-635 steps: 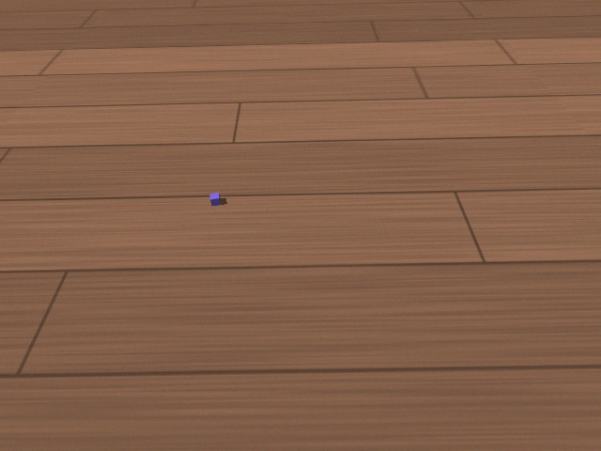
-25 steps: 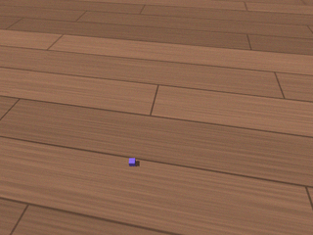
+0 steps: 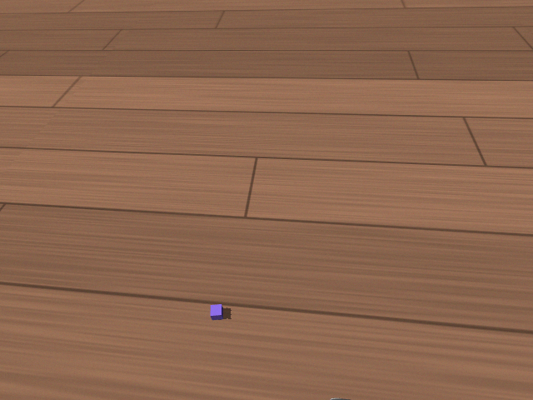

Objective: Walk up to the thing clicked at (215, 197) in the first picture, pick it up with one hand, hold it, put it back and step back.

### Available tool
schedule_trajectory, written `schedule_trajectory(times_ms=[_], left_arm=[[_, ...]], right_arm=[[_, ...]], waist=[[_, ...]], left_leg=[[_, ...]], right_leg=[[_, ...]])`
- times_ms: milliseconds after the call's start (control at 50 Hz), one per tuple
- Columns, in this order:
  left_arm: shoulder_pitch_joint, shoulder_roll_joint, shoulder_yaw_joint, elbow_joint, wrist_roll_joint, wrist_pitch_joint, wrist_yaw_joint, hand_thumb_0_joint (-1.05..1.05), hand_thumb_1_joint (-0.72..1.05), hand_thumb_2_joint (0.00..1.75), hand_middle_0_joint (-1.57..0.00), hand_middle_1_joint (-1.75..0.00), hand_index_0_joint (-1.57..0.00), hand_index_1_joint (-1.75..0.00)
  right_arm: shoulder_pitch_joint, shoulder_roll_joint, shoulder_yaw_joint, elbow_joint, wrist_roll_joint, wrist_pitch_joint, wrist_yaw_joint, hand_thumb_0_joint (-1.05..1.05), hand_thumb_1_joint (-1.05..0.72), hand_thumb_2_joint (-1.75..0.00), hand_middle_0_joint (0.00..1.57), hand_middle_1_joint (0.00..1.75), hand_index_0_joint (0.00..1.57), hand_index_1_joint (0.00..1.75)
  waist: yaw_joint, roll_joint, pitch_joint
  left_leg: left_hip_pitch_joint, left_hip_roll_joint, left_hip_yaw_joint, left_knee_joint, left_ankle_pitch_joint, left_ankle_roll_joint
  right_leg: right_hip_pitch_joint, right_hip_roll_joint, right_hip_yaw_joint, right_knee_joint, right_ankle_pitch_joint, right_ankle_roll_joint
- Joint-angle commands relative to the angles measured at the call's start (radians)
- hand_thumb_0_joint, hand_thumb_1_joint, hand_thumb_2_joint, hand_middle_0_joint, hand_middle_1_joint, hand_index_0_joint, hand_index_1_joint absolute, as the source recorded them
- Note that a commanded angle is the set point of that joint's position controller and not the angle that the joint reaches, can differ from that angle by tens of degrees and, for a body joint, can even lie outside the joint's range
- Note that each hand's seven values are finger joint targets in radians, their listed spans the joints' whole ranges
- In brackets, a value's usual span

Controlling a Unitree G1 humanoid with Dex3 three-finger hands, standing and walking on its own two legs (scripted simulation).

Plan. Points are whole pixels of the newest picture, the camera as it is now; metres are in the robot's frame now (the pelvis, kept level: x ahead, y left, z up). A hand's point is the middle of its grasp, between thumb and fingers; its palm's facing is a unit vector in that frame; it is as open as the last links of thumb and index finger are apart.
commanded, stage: walk up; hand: left
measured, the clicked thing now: (216, 312) +0.56 +0.23 -0.73
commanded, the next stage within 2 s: none
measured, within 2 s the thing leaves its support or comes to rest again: neither
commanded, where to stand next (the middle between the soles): +0.16 -0.01 m, yaw +0 degrees
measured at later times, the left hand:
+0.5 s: hand out of the picture +0.14 +0.28 -0.15, palm faces -0.03 -0.94 -0.34, open 7.3 cm
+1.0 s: hand out of the picture +0.15 +0.27 -0.13, palm faces -0.02 -0.95 -0.33, open 7.3 cm
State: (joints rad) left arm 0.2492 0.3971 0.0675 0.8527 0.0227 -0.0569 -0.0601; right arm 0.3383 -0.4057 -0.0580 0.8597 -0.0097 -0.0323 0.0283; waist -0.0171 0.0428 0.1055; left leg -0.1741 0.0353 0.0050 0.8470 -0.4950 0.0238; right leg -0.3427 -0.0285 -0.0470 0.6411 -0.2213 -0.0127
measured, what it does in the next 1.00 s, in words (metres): steps on the spot: left foot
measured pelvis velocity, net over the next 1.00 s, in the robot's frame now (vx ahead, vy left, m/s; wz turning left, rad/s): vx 0.07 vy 0.01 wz -0.02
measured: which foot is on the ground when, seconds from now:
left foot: up 0.00-0.24, down 0.26-1.00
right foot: down 0.00-1.00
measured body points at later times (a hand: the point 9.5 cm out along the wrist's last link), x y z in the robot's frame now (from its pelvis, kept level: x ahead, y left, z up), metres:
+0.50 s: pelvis +0.07 +0.01 +0.00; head +0.10 +0.03 +0.45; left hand +0.14 +0.33 -0.13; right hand +0.17 -0.29 -0.11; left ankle +0.12 +0.13 -0.72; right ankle +0.06 -0.12 -0.72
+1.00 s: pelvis +0.07 +0.01 +0.03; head +0.08 +0.01 +0.48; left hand +0.15 +0.31 -0.10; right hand +0.16 -0.29 -0.10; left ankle +0.12 +0.13 -0.72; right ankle +0.06 -0.12 -0.72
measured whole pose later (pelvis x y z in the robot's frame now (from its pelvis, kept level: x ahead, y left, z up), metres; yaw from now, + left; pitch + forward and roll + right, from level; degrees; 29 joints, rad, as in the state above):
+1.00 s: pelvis +0.07 +0.01 +0.03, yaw -1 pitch -3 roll +0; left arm 0.09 0.35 0.01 1.13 0.00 0.00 -0.02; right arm 0.06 -0.35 0.00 1.14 0.00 -0.02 0.01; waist 0.01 0.01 0.07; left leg -0.18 0.03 0.03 0.33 -0.11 -0.01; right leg -0.09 -0.01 0.00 0.33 -0.19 0.02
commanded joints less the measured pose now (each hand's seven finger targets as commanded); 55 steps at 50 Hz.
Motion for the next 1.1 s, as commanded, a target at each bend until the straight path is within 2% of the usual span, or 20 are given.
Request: schedule_trajectory(times_ms=[0,20,60,120,160,200,220,240,260,280,320,340,360,380,420,500,720,900,960,1080], left_arm=[[0.104,0.292,0.079,-0.066,-0.031,-0.019,0.040,0.00,0.90,0.90,-0.20,-0.30,-0.20,-0.30],[0.075,0.273,0.068,-0.078,-0.023,-0.018,0.045,0.00,0.90,0.90,-0.20,-0.30,-0.20,-0.30],[0.048,0.243,0.054,-0.087,-0.020,-0.021,0.049,0.00,0.90,0.90,-0.20,-0.30,-0.20,-0.30],[0.039,0.226,0.041,-0.100,-0.003,-0.014,0.058,0.00,0.90,0.90,-0.20,-0.30,-0.20,-0.30],[-0.002,0.237,0.033,-0.100,-0.007,-0.003,0.061,0.00,0.90,0.90,-0.20,-0.30,-0.20,-0.30],[-0.048,0.218,0.018,-0.100,-0.025,0.017,0.062,0.00,0.90,0.90,-0.20,-0.30,-0.20,-0.30],[-0.063,0.192,0.005,-0.104,-0.028,0.026,0.063,0.00,0.90,0.90,-0.20,-0.30,-0.20,-0.30],[-0.054,0.160,-0.003,-0.104,-0.035,0.037,0.062,0.00,0.90,0.90,-0.20,-0.30,-0.20,-0.30],[0.006,0.161,-0.002,-0.076,-0.044,0.053,0.065,0.00,0.90,0.90,-0.20,-0.30,-0.20,-0.30],[0.011,0.204,0.014,-0.032,-0.037,0.063,0.069,0.00,0.90,0.90,-0.20,-0.30,-0.20,-0.30],[0.026,0.189,0.014,0.000,-0.031,0.058,0.067,0.00,0.90,0.90,-0.20,-0.30,-0.20,-0.30],[0.031,0.189,0.013,0.020,-0.030,0.053,0.066,0.00,0.90,0.90,-0.20,-0.30,-0.20,-0.30],[0.056,0.184,0.013,0.039,-0.028,0.043,0.066,0.00,0.90,0.90,-0.20,-0.30,-0.20,-0.30],[0.036,0.206,0.016,0.047,-0.020,0.033,0.068,0.00,0.90,0.90,-0.20,-0.30,-0.20,-0.30],[-0.063,0.236,0.013,0.036,-0.019,0.029,0.063,0.00,0.90,0.90,-0.20,-0.30,-0.20,-0.30],[-0.087,0.193,-0.014,0.087,-0.026,0.034,0.061,0.00,0.90,0.90,-0.20,-0.30,-0.20,-0.30],[-0.174,0.180,-0.024,0.182,-0.027,0.027,0.057,0.00,0.90,0.90,-0.20,-0.30,-0.20,-0.30],[-0.179,0.165,-0.019,0.231,-0.023,0.035,0.054,0.00,0.90,0.90,-0.20,-0.30,-0.20,-0.30],[-0.177,0.164,-0.016,0.232,-0.020,0.034,0.054,0.00,0.90,0.90,-0.20,-0.30,-0.20,-0.30],[-0.191,0.161,-0.016,0.234,-0.020,0.036,0.056,0.00,0.90,0.90,-0.20,-0.30,-0.20,-0.30]], right_arm=[[0.046,-0.205,-0.049,-0.074,0.017,-0.023,-0.027,0.00,-0.90,-0.90,0.20,0.30,0.20,0.30],[0.047,-0.202,-0.048,-0.067,0.017,-0.023,-0.024,0.00,-0.90,-0.90,0.20,0.30,0.20,0.30],[0.080,-0.183,-0.046,-0.043,0.010,-0.018,-0.016,0.00,-0.90,-0.90,0.20,0.30,0.20,0.30],[0.036,-0.138,-0.033,-0.043,0.001,-0.011,-0.015,0.00,-0.90,-0.90,0.20,0.30,0.20,0.30],[0.022,-0.132,-0.034,-0.029,-0.001,-0.012,-0.023,0.00,-0.90,-0.90,0.20,0.30,0.20,0.30],[0.026,-0.144,-0.044,-0.009,-0.004,-0.014,-0.031,0.00,-0.90,-0.90,0.20,0.30,0.20,0.30],[0.031,-0.171,-0.050,-0.007,-0.010,-0.018,-0.036,0.00,-0.90,-0.90,0.20,0.30,0.20,0.30],[-0.005,-0.232,-0.059,-0.022,-0.020,-0.022,-0.041,0.00,-0.90,-0.90,0.20,0.30,0.20,0.30],[-0.091,-0.287,-0.057,-0.052,-0.009,-0.027,-0.042,0.00,-0.90,-0.90,0.20,0.30,0.20,0.30],[-0.134,-0.300,-0.061,-0.051,-0.004,-0.025,-0.039,0.00,-0.90,-0.90,0.20,0.30,0.20,0.30],[-0.196,-0.255,-0.040,-0.044,-0.006,-0.021,-0.043,0.00,-0.90,-0.90,0.20,0.30,0.20,0.30],[-0.209,-0.240,-0.034,-0.035,-0.006,-0.020,-0.044,0.00,-0.90,-0.90,0.20,0.30,0.20,0.30],[-0.206,-0.228,-0.028,-0.022,0.002,-0.018,-0.042,0.00,-0.90,-0.90,0.20,0.30,0.20,0.30],[-0.191,-0.204,-0.018,-0.015,0.010,-0.015,-0.040,0.00,-0.90,-0.90,0.20,0.30,0.20,0.30],[-0.162,-0.180,-0.008,0.009,0.019,-0.010,-0.039,0.00,-0.90,-0.90,0.20,0.30,0.20,0.30],[-0.256,-0.189,0.001,0.047,0.015,-0.014,-0.037,0.00,-0.90,-0.90,0.20,0.30,0.20,0.30],[-0.332,-0.160,0.022,0.159,0.016,-0.009,-0.026,0.00,-0.90,-0.90,0.20,0.30,0.20,0.30],[-0.344,-0.160,0.022,0.215,0.007,-0.011,-0.027,0.00,-0.90,-0.90,0.20,0.30,0.20,0.30],[-0.338,-0.157,0.022,0.221,0.007,-0.015,-0.027,0.00,-0.90,-0.90,0.20,0.30,0.20,0.30],[-0.318,-0.159,0.018,0.238,0.005,-0.012,-0.030,0.00,-0.90,-0.90,0.20,0.30,0.20,0.30]], waist=[[0.054,-0.159,-0.033],[0.037,-0.171,-0.027],[0.018,-0.188,-0.047],[0.029,-0.196,-0.082],[0.022,-0.212,-0.122],[-0.009,-0.152,-0.127],[-0.023,-0.098,-0.123],[-0.004,0.028,-0.116],[0.038,0.095,-0.114],[0.028,0.102,-0.096],[0.057,0.104,-0.105],[0.060,0.130,-0.119],[0.077,0.145,-0.142],[0.062,0.099,-0.177],[0.011,0.028,-0.186],[0.032,0.001,-0.171],[0.022,-0.069,-0.133],[0.027,-0.041,-0.114],[0.027,-0.043,-0.144],[0.016,-0.028,-0.138]], left_leg=[[-0.375,-0.019,-0.109,0.360,-0.023,0.019],[-0.357,0.007,-0.093,0.315,-0.001,0.014],[-0.276,0.005,-0.058,0.218,0.065,-0.005],[-0.192,0.011,-0.006,-0.060,0.066,-0.026],[-0.101,-0.006,0.023,-0.154,0.161,-0.021],[0.043,-0.030,0.035,-0.275,0.362,-0.003],[0.062,0.007,-0.024,-0.332,0.433,0.012],[0.021,0.146,-0.220,-0.405,0.455,0.058],[-0.131,0.302,-0.420,-0.508,0.318,0.166],[-0.220,0.318,-0.448,-0.518,0.251,0.221],[-0.186,0.243,-0.318,-0.453,0.307,0.184],[-0.152,0.208,-0.256,-0.413,0.384,0.147],[-0.111,0.185,-0.209,-0.344,0.512,0.112],[-0.117,0.159,-0.175,-0.293,0.585,0.083],[-0.069,0.090,-0.117,-0.321,0.425,0.036],[-0.029,0.124,-0.137,-0.374,0.416,0.050],[0.083,0.100,-0.080,-0.490,0.429,0.006],[0.042,0.105,-0.105,-0.593,0.303,-0.006],[0.062,0.108,-0.094,-0.581,0.365,-0.004],[0.044,0.106,-0.097,-0.590,0.352,-0.006]], right_leg=[[0.225,-0.321,0.470,-0.339,0.037,-0.264],[0.172,-0.293,0.401,-0.335,0.054,-0.252],[0.120,-0.221,0.248,-0.306,0.209,-0.222],[0.110,-0.207,0.156,-0.224,0.426,-0.220],[0.077,-0.212,0.139,-0.146,0.470,-0.203],[-0.045,-0.179,0.125,-0.070,0.298,-0.151],[-0.082,-0.152,0.125,-0.036,0.182,-0.108],[-0.116,-0.061,0.088,0.047,-0.003,-0.055],[-0.011,0.025,0.053,0.116,-0.223,-0.023],[0.078,0.010,0.074,0.203,-0.317,-0.025],[0.070,-0.002,0.080,0.143,-0.272,-0.039],[0.082,-0.007,0.063,0.058,-0.206,-0.038],[0.118,-0.015,0.065,-0.064,-0.068,-0.037],[0.179,-0.046,0.109,-0.099,0.087,-0.041],[0.130,-0.103,0.182,-0.105,0.139,-0.076],[0.131,-0.074,0.139,-0.151,0.096,-0.044],[0.153,-0.105,0.162,-0.345,0.117,-0.021],[0.199,-0.093,0.140,-0.389,0.048,-0.013],[0.219,-0.096,0.138,-0.392,0.076,-0.013],[0.224,-0.092,0.134,-0.396,0.066,-0.012]])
